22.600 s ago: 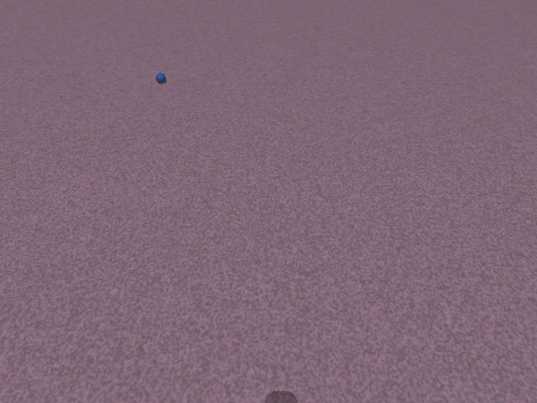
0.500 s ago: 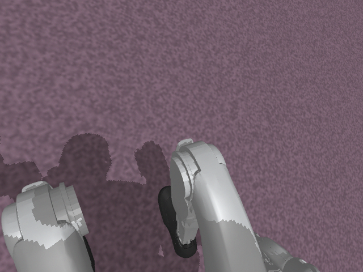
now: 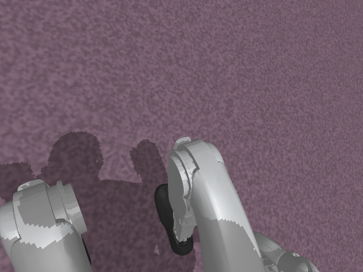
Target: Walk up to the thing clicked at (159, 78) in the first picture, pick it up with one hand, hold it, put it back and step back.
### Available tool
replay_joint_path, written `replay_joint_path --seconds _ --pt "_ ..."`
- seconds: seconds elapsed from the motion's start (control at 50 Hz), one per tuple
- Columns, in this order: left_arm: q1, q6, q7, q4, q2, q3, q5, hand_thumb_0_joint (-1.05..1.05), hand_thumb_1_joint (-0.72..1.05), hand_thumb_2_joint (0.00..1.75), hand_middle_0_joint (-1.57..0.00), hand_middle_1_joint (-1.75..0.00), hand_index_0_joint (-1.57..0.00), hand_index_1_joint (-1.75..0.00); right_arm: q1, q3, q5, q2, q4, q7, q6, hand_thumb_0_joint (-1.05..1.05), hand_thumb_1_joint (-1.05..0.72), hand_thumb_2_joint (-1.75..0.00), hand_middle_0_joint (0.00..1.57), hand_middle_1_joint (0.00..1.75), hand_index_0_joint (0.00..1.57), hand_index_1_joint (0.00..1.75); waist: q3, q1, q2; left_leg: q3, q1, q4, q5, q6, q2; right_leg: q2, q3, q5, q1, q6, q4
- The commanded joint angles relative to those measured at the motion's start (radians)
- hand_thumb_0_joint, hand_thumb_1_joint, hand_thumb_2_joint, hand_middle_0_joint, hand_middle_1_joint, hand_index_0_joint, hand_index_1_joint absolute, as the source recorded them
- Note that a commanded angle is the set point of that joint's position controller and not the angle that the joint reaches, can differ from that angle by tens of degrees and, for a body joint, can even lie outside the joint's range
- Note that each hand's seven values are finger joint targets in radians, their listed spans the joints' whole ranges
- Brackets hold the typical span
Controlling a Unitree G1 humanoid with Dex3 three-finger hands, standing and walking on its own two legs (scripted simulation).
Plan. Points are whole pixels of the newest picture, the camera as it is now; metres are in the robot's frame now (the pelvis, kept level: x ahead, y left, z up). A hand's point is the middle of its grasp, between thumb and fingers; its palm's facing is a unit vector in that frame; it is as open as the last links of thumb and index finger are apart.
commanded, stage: close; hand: left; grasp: from above
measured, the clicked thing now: out of the picture +0.40 +0.32 -0.25
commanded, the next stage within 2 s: settle in 1.18 s
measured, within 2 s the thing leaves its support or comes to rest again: leaves its support in 1.56 s
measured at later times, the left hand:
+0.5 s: hand out of the picture +0.39 +0.32 -0.24, palm faces -0.43 -0.16 -0.89, open 10.1 cm
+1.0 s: hand out of the picture +0.39 +0.32 -0.24, palm faces -0.44 -0.17 -0.88, open 8.5 cm
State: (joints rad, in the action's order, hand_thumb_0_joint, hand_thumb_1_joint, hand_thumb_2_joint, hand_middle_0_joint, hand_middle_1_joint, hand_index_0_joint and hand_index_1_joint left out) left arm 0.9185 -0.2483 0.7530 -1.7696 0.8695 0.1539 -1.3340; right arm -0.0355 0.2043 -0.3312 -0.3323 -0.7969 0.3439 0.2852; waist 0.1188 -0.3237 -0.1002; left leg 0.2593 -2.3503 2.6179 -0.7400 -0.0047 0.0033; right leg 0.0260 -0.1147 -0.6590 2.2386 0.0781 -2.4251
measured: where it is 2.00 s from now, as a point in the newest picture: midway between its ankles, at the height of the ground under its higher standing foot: (133, 256)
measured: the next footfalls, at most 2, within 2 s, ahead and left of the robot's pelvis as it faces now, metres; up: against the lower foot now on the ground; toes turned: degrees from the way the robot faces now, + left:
none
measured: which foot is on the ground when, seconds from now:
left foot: down 0.00-1.00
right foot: down 0.00-1.00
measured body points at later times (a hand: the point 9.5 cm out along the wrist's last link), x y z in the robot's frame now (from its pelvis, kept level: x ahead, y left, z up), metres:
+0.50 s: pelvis +0.00 +0.00 +0.00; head +0.24 +0.13 +0.36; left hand +0.41 +0.32 -0.19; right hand +0.07 -0.25 -0.06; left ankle +0.06 +0.12 -0.25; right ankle +0.12 -0.14 -0.25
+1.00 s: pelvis +0.00 +0.00 +0.00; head +0.25 +0.13 +0.35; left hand +0.41 +0.33 -0.19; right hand +0.07 -0.26 -0.06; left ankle +0.06 +0.12 -0.25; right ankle +0.12 -0.14 -0.25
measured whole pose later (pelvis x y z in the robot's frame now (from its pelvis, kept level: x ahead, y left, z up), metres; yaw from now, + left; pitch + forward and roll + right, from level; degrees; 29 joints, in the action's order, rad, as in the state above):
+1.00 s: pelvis +0.00 +0.00 +0.00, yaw +0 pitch +25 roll -14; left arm 0.93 -0.27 0.71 -1.77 0.92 0.14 -1.30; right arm -0.05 0.23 -0.32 -0.35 -0.78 0.34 0.30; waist 0.15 -0.33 -0.11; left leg 0.27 -2.34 2.61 -0.74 -0.01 0.00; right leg 0.03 -0.12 -0.65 2.22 0.08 -2.41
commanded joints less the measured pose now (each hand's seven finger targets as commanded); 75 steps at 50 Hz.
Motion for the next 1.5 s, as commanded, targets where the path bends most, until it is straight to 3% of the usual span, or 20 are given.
replay_joint_path --seconds 0.0,0.12,0.16,0.22,0.28,0.36,0.42,0.54,0.62,0.64,0.78,0.86,0.98,1.04,1.12,1.26,1.32,1.4,1.44,1.48 --pt "0.233 0.023 0.033 0.088 0.24 0.024 0.025 0.0 -0.07 0.69 -0.37 -0.83 -0.4 -0.79 -0.158 -0.105 0.011 -0.33 0.0 0.005 0.017 0.0 -0.89 -0.9 0.2 0.3 0.2 0.3 -0.583 -0.043 0.451 -0.128 0.459 -0.298 0.179 0.01 0.014 0.034 -0.145 0.196 -0.276 -0.081 0.177" --pt "0.228 0.02 -0.011 0.074 0.251 0.05 0.05 0.0 -0.04 0.62 -0.38 -0.82 -0.42 -0.78 -0.184 -0.097 0.019 -0.327 -0.002 0.009 0.02 0.0 -0.89 -0.9 0.2 0.3 0.2 0.3 -0.607 -0.047 0.455 -0.123 0.474 -0.309 0.22 0.013 0.012 0.034 -0.151 0.229 -0.306 -0.078 0.179" --pt "0.232 0.008 -0.031 0.075 0.214 0.021 0.052 0.0 -0.02 0.62 -0.4 -0.82 -0.44 -0.78 -0.172 -0.1 0.019 -0.322 0.003 0.007 0.022 0.0 -0.89 -0.9 0.2 0.3 0.2 0.3 -0.596 -0.056 0.463 -0.122 0.485 -0.305 0.21 0.011 0.013 0.033 -0.154 0.223 -0.29 -0.076 0.177" --pt "0.249 -0.018 -0.042 0.1 0.219 0.007 0.054 0.0 -0.01 0.6 -0.4 -0.81 -0.45 -0.77 -0.178 -0.093 0.025 -0.323 0.002 0.005 0.018 0.0 -0.89 -0.9 0.2 0.3 0.2 0.3 -0.616 -0.059 0.487 -0.118 0.513 -0.306 0.227 0.008 0.014 0.034 -0.157 0.241 -0.301 -0.075 0.172" --pt "0.233 -0.036 -0.041 0.094 0.2 -0.021 0.05 0.0 0.02 0.58 -0.42 -0.79 -0.47 -0.75 -0.172 -0.078 0.024 -0.319 0.004 0.006 0.014 0.0 -0.89 -0.9 0.2 0.3 0.2 0.3 -0.603 -0.061 0.448 -0.124 0.491 -0.288 0.235 0.01 0.013 0.035 -0.16 0.252 -0.314 -0.075 0.173" --pt "0.224 -0.048 -0.008 0.104 0.23 0.007 0.035 0.0 0.1 0.6 -0.49 -0.79 -0.53 -0.75 -0.179 -0.077 0.015 -0.326 0.004 0.004 0.011 0.0 -0.89 -0.9 0.2 0.3 0.2 0.3 -0.609 -0.052 0.471 -0.119 0.516 -0.304 0.247 0.004 0.015 0.04 -0.164 0.253 -0.319 -0.078 0.176" --pt "0.217 -0.041 0.01 0.098 0.213 -0.019 0.025 0.0 0.14 0.55 -0.51 -0.75 -0.56 -0.7 -0.156 -0.078 0.012 -0.33 0.004 0.005 0.009 0.0 -0.89 -0.9 0.2 0.3 0.2 0.3 -0.584 -0.053 0.457 -0.12 0.488 -0.303 0.213 0.005 0.017 0.041 -0.162 0.224 -0.301 -0.081 0.183" --pt "0.228 -0.002 0.033 0.083 0.255 0.016 0.024 0.0 0.2 0.53 -0.56 -0.73 -0.6 -0.68 -0.17 -0.092 0.016 -0.348 0.006 0.003 0.017 0.0 -0.89 -0.9 0.2 0.3 0.2 0.3 -0.58 -0.05 0.443 -0.115 0.472 -0.321 0.177 0.008 0.02 0.041 -0.154 0.19 -0.296 -0.085 0.199" --pt "0.241 0.014 0.012 0.072 0.248 0.016 0.038 0.0 0.24 0.52 -0.59 -0.71 -0.63 -0.66 -0.176 -0.094 0.022 -0.345 0.015 0.004 0.025 0.0 -0.89 -0.9 0.2 0.3 0.2 0.3 -0.565 -0.06 0.423 -0.128 0.434 -0.299 0.166 0.016 0.014 0.039 -0.143 0.186 -0.296 -0.083 0.205" --pt "0.239 0.014 0.008 0.071 0.267 0.031 0.044 0.0 0.24 0.49 -0.59 -0.7 -0.63 -0.64 -0.178 -0.094 0.024 -0.349 0.01 0.0 0.024 0.0 -0.89 -0.9 0.2 0.3 0.2 0.3 -0.571 -0.049 0.422 -0.123 0.439 -0.314 0.169 0.015 0.014 0.037 -0.147 0.181 -0.296 -0.083 0.205" --pt "0.23 -0.015 -0.029 0.059 0.248 0.005 0.049 0.0 0.34 0.46 -0.65 -0.69 -0.71 -0.63 -0.161 -0.073 0.024 -0.329 0.014 -0.004 0.024 0.0 -0.89 -0.9 0.2 0.3 0.2 0.3 -0.569 -0.055 0.448 -0.115 0.461 -0.308 0.185 0.01 0.016 0.036 -0.152 0.203 -0.301 -0.079 0.186" --pt "0.218 -0.03 -0.03 0.065 0.224 -0.023 0.047 0.0 0.38 0.47 -0.69 -0.68 -0.74 -0.63 -0.156 -0.064 0.013 -0.33 0.012 -0.004 0.019 0.0 -0.89 -0.9 0.2 0.3 0.2 0.3 -0.569 -0.061 0.437 -0.116 0.472 -0.302 0.199 0.009 0.017 0.039 -0.159 0.215 -0.312 -0.078 0.187" --pt "0.216 -0.036 -0.01 0.089 0.246 -0.003 0.049 0.0 0.51 0.51 -0.8 -0.67 -0.85 -0.62 -0.183 -0.068 0.011 -0.338 0.01 -0.005 0.014 0.0 -0.89 -0.9 0.2 0.3 0.2 0.3 -0.601 -0.049 0.45 -0.121 0.492 -0.305 0.224 0.006 0.018 0.043 -0.156 0.235 -0.332 -0.082 0.199" --pt "0.216 -0.029 -0.009 0.084 0.21 -0.024 0.053 0.0 0.54 0.56 -0.83 -0.68 -0.87 -0.64 -0.162 -0.063 0.015 -0.325 0.01 -0.002 0.018 0.0 -0.89 -0.9 0.2 0.3 0.2 0.3 -0.581 -0.055 0.451 -0.113 0.492 -0.302 0.223 0.002 0.019 0.037 -0.162 0.242 -0.313 -0.082 0.181" --pt "0.244 -0.023 -0.005 0.091 0.245 -0.01 0.052 0.0 0.61 0.56 -0.89 -0.67 -0.93 -0.63 -0.176 -0.069 0.02 -0.341 0.013 -0.004 0.021 0.0 -0.89 -0.9 0.2 0.3 0.2 0.3 -0.571 -0.063 0.453 -0.119 0.473 -0.31 0.187 0.007 0.017 0.041 -0.156 0.211 -0.311 -0.085 0.2" --pt "0.241 -0.013 -0.006 0.101 0.266 0.011 0.054 0.0 0.67 0.57 -0.93 -0.66 -0.97 -0.62 -0.176 -0.07 0.023 -0.334 0.01 -0.005 0.021 0.0 -0.89 -0.9 0.2 0.3 0.2 0.3 -0.593 -0.049 0.449 -0.111 0.47 -0.315 0.198 0.008 0.02 0.037 -0.154 0.21 -0.314 -0.084 0.195" --pt "0.237 -0.01 -0.012 0.084 0.241 -0.003 0.05 0.0 0.55 0.57 -0.88 -0.7 -0.93 -0.65 -0.172 -0.07 0.027 -0.328 0.016 -0.006 0.02 0.0 -0.91 -0.9 0.2 0.3 0.2 0.3 -0.567 -0.055 0.446 -0.113 0.464 -0.306 0.195 0.007 0.017 0.033 -0.156 0.214 -0.297 -0.082 0.188" --pt "0.252 -0.009 -0.022 0.131 0.284 0.027 0.045 0.0 0.53 0.57 -0.86 -0.69 -0.91 -0.65 -0.181 -0.082 0.027 -0.337 0.012 -0.009 0.014 0.0 -0.91 -0.9 0.2 0.3 0.2 0.3 -0.625 -0.036 0.495 -0.109 0.506 -0.325 0.217 0.001 0.017 0.033 -0.156 0.226 -0.299 -0.086 0.183" --pt "0.234 -0.002 -0.037 0.118 0.28 0.03 0.042 0.0 0.53 0.6 -0.87 -0.72 -0.91 -0.68 -0.188 -0.086 0.028 -0.336 0.02 -0.005 0.013 0.0 -0.91 -0.9 0.2 0.3 0.2 0.3 -0.603 -0.043 0.49 -0.125 0.491 -0.315 0.21 0.005 0.014 0.034 -0.148 0.227 -0.308 -0.084 0.187" --pt "0.214 -0.005 -0.038 0.185 0.309 0.07 0.045 0.0 0.53 0.62 -0.87 -0.72 -0.92 -0.68 -0.203 -0.102 0.035 -0.334 0.015 -0.007 0.004 0.0 -0.91 -0.9 0.2 0.3 0.2 0.3 -0.668 -0.015 0.529 -0.126 0.523 -0.328 0.245 0.001 0.013 0.035 -0.144 0.249 -0.323 -0.09 0.183"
